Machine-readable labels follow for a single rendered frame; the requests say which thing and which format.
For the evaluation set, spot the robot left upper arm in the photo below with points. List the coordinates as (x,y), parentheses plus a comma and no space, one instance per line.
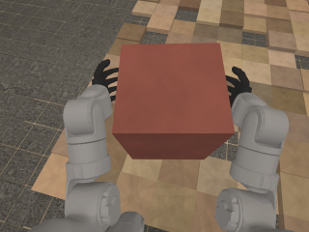
(90,207)

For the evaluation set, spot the carton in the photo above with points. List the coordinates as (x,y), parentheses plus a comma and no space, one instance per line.
(172,101)

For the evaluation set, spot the robot left thigh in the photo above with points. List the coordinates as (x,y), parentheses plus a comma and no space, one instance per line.
(128,222)

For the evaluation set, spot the right robot hand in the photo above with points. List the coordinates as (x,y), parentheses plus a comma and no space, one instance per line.
(240,87)

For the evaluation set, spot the right robot forearm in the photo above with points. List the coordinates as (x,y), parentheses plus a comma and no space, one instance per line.
(262,135)

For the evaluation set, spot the left robot forearm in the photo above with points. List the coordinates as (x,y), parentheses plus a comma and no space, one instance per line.
(84,122)

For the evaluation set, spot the left robot hand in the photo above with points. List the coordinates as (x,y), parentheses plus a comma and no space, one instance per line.
(100,77)

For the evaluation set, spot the robot right upper arm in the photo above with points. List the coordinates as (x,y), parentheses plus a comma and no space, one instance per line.
(242,210)

